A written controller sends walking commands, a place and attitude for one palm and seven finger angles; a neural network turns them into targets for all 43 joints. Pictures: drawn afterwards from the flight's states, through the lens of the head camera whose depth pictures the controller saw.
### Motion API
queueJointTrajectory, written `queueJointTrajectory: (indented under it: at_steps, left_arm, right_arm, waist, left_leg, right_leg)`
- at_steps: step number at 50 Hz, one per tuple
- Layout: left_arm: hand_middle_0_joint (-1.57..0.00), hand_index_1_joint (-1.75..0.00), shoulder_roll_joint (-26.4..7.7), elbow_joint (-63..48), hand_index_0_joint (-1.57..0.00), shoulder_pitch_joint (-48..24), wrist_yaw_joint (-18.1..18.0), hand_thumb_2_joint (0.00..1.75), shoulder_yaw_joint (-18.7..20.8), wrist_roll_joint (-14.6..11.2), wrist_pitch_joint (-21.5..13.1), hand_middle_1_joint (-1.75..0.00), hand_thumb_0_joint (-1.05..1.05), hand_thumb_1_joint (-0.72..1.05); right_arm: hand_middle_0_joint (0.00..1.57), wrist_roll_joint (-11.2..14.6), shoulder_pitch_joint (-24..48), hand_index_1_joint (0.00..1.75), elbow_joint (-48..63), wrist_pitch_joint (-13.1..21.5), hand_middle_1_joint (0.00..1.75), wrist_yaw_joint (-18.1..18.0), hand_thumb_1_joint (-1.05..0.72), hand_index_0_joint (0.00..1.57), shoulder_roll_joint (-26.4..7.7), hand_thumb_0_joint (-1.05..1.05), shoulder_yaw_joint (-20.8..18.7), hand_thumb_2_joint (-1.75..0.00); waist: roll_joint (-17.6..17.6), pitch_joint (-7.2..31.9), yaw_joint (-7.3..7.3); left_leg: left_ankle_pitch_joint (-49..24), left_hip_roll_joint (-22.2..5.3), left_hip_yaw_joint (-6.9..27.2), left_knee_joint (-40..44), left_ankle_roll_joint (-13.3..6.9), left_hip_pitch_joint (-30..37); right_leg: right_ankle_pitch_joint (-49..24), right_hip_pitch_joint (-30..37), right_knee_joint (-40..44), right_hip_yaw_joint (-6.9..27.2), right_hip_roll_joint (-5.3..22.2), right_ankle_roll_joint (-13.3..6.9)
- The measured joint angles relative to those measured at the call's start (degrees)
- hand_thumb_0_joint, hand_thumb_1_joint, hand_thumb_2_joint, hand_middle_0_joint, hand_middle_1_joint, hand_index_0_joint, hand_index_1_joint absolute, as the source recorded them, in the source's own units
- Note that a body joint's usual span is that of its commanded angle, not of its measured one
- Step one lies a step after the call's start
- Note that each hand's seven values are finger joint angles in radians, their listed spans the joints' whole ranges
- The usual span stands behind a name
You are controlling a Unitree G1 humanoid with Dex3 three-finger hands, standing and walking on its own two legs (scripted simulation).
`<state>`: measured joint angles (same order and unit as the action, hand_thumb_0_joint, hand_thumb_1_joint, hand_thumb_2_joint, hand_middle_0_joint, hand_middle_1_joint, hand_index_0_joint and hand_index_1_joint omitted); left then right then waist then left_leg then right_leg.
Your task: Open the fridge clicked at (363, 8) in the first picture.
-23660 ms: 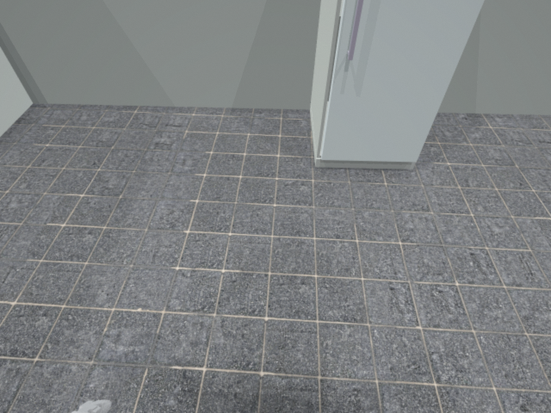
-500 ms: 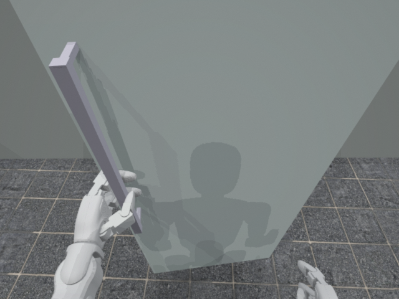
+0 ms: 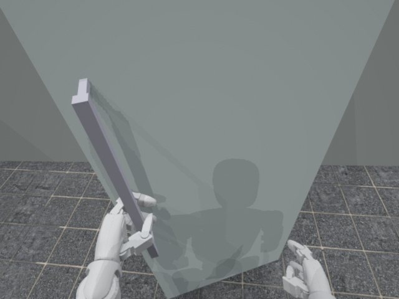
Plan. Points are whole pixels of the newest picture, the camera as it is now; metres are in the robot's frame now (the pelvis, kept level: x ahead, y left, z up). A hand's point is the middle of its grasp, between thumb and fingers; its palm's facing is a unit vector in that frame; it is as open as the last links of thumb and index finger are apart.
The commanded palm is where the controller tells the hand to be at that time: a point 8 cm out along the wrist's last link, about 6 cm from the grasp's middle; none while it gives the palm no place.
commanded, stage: walk backward, drawing the door open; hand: left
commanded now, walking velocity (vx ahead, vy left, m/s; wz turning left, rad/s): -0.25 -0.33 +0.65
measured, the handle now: (129, 195) +0.28 +0.13 +0.12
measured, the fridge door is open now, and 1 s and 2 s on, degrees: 21 61 81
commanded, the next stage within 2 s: stop walking and hold the door back in 1.28 s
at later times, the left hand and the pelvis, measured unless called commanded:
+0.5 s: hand out of the picture +0.09 +0.01 +0.06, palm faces +0.08 -0.98 -0.17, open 5.5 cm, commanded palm +0.06 +0.05 +0.07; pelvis -0.13 -0.10 -0.01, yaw +16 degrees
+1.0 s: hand out of the picture +0.01 -0.14 +0.06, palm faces +0.43 -0.89 -0.14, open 5.8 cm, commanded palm -0.04 -0.11 +0.07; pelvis -0.17 -0.33 -0.03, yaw +37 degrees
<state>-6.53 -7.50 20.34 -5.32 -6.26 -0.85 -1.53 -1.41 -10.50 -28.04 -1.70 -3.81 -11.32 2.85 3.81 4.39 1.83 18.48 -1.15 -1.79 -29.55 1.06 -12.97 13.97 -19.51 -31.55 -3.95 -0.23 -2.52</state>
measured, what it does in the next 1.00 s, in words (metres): steps to the right, turning left: left foot, then right foot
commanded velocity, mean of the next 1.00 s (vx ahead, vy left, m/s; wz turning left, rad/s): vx -0.20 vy -0.40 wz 0.75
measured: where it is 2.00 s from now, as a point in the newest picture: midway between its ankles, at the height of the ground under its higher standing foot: outside the picture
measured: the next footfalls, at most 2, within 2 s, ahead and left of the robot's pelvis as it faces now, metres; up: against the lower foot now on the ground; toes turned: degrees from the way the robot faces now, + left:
left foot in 0.54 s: -0.11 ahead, +0.05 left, +0.00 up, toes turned +22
right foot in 0.72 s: -0.01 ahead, -0.27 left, +0.00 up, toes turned +24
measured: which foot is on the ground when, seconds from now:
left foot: down 0.00-0.36, up 0.38-0.52, down 0.54-0.72, up 0.74-0.88, down 0.90-1.00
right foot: down 0.00-0.52, up 0.54-0.70, down 0.72-0.86, up 0.88-1.00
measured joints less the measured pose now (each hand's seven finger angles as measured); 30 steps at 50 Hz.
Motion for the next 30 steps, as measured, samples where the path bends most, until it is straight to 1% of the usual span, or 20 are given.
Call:
queueJointTrajectory:
  at_steps: [3,8,10,11,12,14,15,16,17,18,20,22,23,24,25,26,27,28,29,30]
  left_arm:
    - [-0.37,-1.4,0.37,0.92,-0.38,-1.25,-0.18,0.79,0.27,0.15,0.49,-1.33,-0.03,0.72]
    - [-0.37,-1.4,0.22,0.73,-0.38,-3.1,0.03,0.76,-0.85,1.28,0.58,-1.34,-0.03,0.72]
    - [-0.38,-1.4,-0.2,-0.18,-0.39,-3.11,-0.16,0.76,-1.44,1.59,0.55,-1.35,-0.03,0.71]
    - [-0.38,-1.4,-0.5,-0.61,-0.39,-2.78,-0.35,0.75,-1.61,1.63,0.39,-1.35,-0.03,0.71]
    - [-0.38,-1.4,-0.81,-0.84,-0.39,-2.33,-0.58,0.75,-1.71,1.55,0.11,-1.35,-0.03,0.71]
    - [-0.38,-1.4,-1.21,-0.57,-0.4,-1.95,-0.67,0.75,-1.99,1.73,-0.55,-1.35,-0.04,0.71]
    - [-0.39,-1.4,-1.21,-0.36,-0.4,-2.01,-0.53,0.74,-2.19,1.96,-0.78,-1.34,-0.04,0.71]
    - [-0.39,-1.4,-1.15,-0.33,-0.4,-2.12,-0.34,0.74,-2.45,2.21,-0.93,-1.34,-0.04,0.71]
    - [-0.39,-1.4,-1.05,-0.51,-0.4,-2.29,-0.23,0.74,-2.66,2.5,-1.03,-1.34,-0.04,0.7]
    - [-0.39,-1.4,-0.89,-0.72,-0.4,-2.62,-0.22,0.74,-2.77,2.82,-1.01,-1.34,-0.04,0.7]
    - [-0.39,-1.4,-0.46,-0.75,-0.4,-3.81,-0.26,0.74,-3.7,3.58,-0.49,-1.34,-0.04,0.7]
    - [-0.39,-1.4,-0.02,-0.03,-0.41,-5.33,0.18,0.74,-5.22,4.46,-0.11,-1.35,-0.04,0.7]
    - [-0.38,-1.4,0.14,0.31,-0.41,-6.0,0.51,0.74,-5.99,4.74,-0.06,-1.35,-0.04,0.7]
    - [-0.39,-1.4,0.3,0.48,-0.41,-6.58,0.79,0.74,-6.69,4.82,-0.04,-1.35,-0.03,0.7]
    - [-0.39,-1.4,0.46,0.33,-0.41,-7.02,0.99,0.74,-7.31,4.76,-0.1,-1.36,-0.03,0.71]
    - [-0.4,-1.4,0.57,-0.39,-0.41,-7.19,1.1,0.74,-7.83,4.5,-0.28,-1.36,-0.02,0.71]
    - [-0.4,-1.4,0.92,-1.57,-0.41,-7.19,1.16,0.75,-8.35,4.11,-0.75,-1.37,-0.01,0.71]
    - [-0.41,-1.4,0.57,-2.0,-0.4,-7.94,1.04,0.76,-8.5,3.95,-1.66,-1.37,-0.01,0.71]
    - [-0.41,-1.4,0.03,-1.8,-0.39,-8.6,1.06,0.76,-8.32,3.94,-2.58,-1.37,-0.01,0.71]
    - [-0.42,-1.4,-0.22,-1.6,-0.39,-8.74,1.11,0.76,-8.14,3.99,-2.93,-1.38,-0.01,0.7]
  right_arm:
    - [0.2,0.32,-0.78,0.3,-0.7,0.38,0.3,-0.12,-0.9,0.2,-0.26,0.01,-0.47,-0.9]
    - [0.2,0.73,-2.26,0.3,-2.55,1.86,0.3,-0.86,-0.9,0.2,-1.39,0.01,-1.68,-0.9]
    - [0.2,0.42,-2.57,0.3,-3.2,2.12,0.3,-1.11,-0.9,0.2,-1.56,0.01,-1.8,-0.9]
    - [0.2,0.13,-2.71,0.3,-3.41,2.16,0.3,-1.24,-0.9,0.2,-1.5,0.01,-1.79,-0.9]
    - [0.2,-0.19,-2.92,0.3,-3.55,2.12,0.3,-1.37,-0.9,0.2,-1.28,0.01,-1.81,-0.9]
    - [0.2,-0.81,-3.72,0.3,-3.8,1.86,0.3,-1.6,-0.9,0.2,-0.69,0.01,-2.24,-0.9]
    - [0.2,-0.99,-4.09,0.3,-4.25,1.8,0.3,-1.59,-0.9,0.2,-0.41,0.01,-2.54,-0.9]
    - [0.2,-0.95,-4.46,0.3,-4.83,1.92,0.3,-1.49,-0.9,0.2,-0.14,0.01,-2.77,-0.9]
    - [0.2,-0.78,-4.56,0.3,-5.63,2.24,0.3,-1.33,-0.9,0.2,0.17,0.01,-2.92,-0.9]
    - [0.2,-0.53,-4.21,0.3,-6.67,2.58,0.3,-1.11,-0.9,0.2,0.5,0.01,-3.02,-0.9]
    - [0.2,-0.17,-4.03,0.3,-8.07,3.15,0.3,-0.9,-0.9,0.2,0.85,0.01,-3.22,-0.9]
    - [0.2,-0.2,-4.41,0.3,-9.07,3.75,0.3,-0.93,-0.9,0.2,0.96,0.01,-3.32,-0.9]
    - [0.2,-0.27,-4.59,0.3,-9.4,4.1,0.3,-0.96,-0.9,0.2,1.01,0.01,-3.21,-0.9]
    - [0.2,-0.36,-4.75,0.3,-9.45,4.55,0.3,-1.0,-0.9,0.2,1.07,0.01,-2.97,-0.9]
    - [0.2,-0.41,-4.93,0.3,-9.1,5.16,0.3,-1.05,-0.9,0.2,1.08,0.01,-2.6,-0.9]
    - [0.2,-0.47,-5.15,0.3,-8.23,5.99,0.3,-1.07,-0.9,0.2,0.96,0.01,-2.18,-0.9]
    - [0.2,-0.7,-5.5,0.3,-6.58,7.01,0.3,-1.04,-0.9,0.2,0.27,0.01,-1.89,-0.9]
    - [0.2,-1.15,-4.75,0.3,-6.15,7.68,0.3,-1.09,-0.9,0.2,0.52,0.01,-1.91,-0.9]
    - [0.2,-1.36,-3.64,0.3,-6.47,7.51,0.3,-0.89,-0.9,0.2,1.18,0.01,-1.75,-0.9]
    - [0.2,-1.58,-2.82,0.3,-6.89,7.06,0.3,-0.49,-0.9,0.2,1.65,0.01,-1.48,-0.9]
  waist:
    - [0.15,-0.27,0.32]
    - [-0.33,-1.3,1.29]
    - [-1.22,-1.87,1.74]
    - [-1.64,-1.94,2.01]
    - [-1.93,-1.87,2.44]
    - [-1.54,-1.67,3.92]
    - [-1.13,-1.67,4.3]
    - [-0.94,-1.64,4.26]
    - [-1.1,-1.71,3.63]
    - [-1.38,-2.33,2.95]
    - [-1.73,-3.42,2.98]
    - [-2.3,-3.81,3.04]
    - [-2.71,-3.91,2.93]
    - [-3.15,-4.02,2.8]
    - [-3.55,-4.12,2.7]
    - [-3.86,-4.1,2.56]
    - [-2.47,-3.8,2.6]
    - [-2.5,-4.71,3.24]
    - [-3.41,-6.16,3.15]
    - [-3.86,-7.03,2.89]
  left_leg:
    - [-1.77,-0.55,1.27,-1.22,0.67,-1.99]
    - [-0.7,-1.44,2.92,-5.48,-0.48,-6.23]
    - [-3.35,-1.49,2.87,-5.34,0.17,-6.89]
    - [-4.53,-1.44,2.78,-5.09,1.2,-7.14]
    - [-5.15,-1.35,2.77,-4.68,1.86,-7.36]
    - [-6.49,-1.08,4.34,-3.55,2.05,-8.2]
    - [-7.31,-1.05,5.52,-3.07,2.05,-8.7]
    - [-7.8,-1.1,6.4,-2.92,2.01,-9.35]
    - [-7.23,-1.28,6.63,-3.33,1.86,-10.13]
    - [-4.85,-1.56,6.61,-4.26,1.39,-10.73]
    - [1.52,-1.81,4.94,-10.34,0.84,-13.18]
    - [6.03,-1.57,1.58,-20.07,0.55,-15.44]
    - [7.12,-1.53,-0.15,-23.36,0.41,-15.51]
    - [7.62,-1.54,-1.69,-24.2,0.2,-14.63]
    - [7.19,-1.5,-2.82,-22.34,-0.08,-12.88]
    - [5.73,-1.42,-3.41,-17.6,-0.6,-10.36]
    - [1.84,-2.33,-1.33,-11.31,-2.05,-8.43]
    - [-1.78,-2.29,0.21,-11.46,-1.78,-9.87]
    - [-2.46,-2.0,0.8,-12.67,-0.63,-10.31]
    - [-2.54,-2.02,1.39,-12.7,0.58,-10.18]
  right_leg:
    - [-1.94,-0.51,0.93,-1.44,-0.39,-1.14]
    - [-3.79,-2.28,0.35,-4.36,-0.46,-2.5]
    - [-4.08,-3.39,-0.96,-4.71,-0.08,-2.62]
    - [-3.03,-4.32,-2.27,-4.41,0.02,-1.95]
    - [-0.3,-5.45,-4.18,-3.34,-0.31,-0.43]
    - [4.13,-6.92,-10.05,0.08,-1.76,1.62]
    - [5.67,-6.44,-11.12,1.67,-2.48,1.95]
    - [6.69,-4.82,-9.19,2.96,-2.8,1.96]
    - [4.62,-3.52,-5.6,3.1,-2.64,1.19]
    - [-0.23,-3.43,-3.97,2.39,-2.51,0.21]
    - [-3.4,-3.59,-3.5,0.03,-1.93,-2.15]
    - [-3.59,-3.45,-2.87,-2.64,-0.79,-3.56]
    - [-3.75,-3.43,-2.53,-3.81,-0.28,-3.96]
    - [-3.99,-3.6,-2.37,-4.87,0.16,-4.26]
    - [-4.13,-4.16,-2.74,-5.86,0.53,-4.5]
    - [-3.85,-5.6,-4.29,-6.6,0.85,-4.6]
    - [-1.22,-8.42,-7.86,-7.23,-0.12,-3.03]
    - [2.06,-11.13,-13.87,-5.38,-0.47,-0.66]
    - [3.98,-12.81,-20.46,-1.85,-1.03,1.26]
    - [4.87,-13.64,-25.48,0.87,-1.56,2.51]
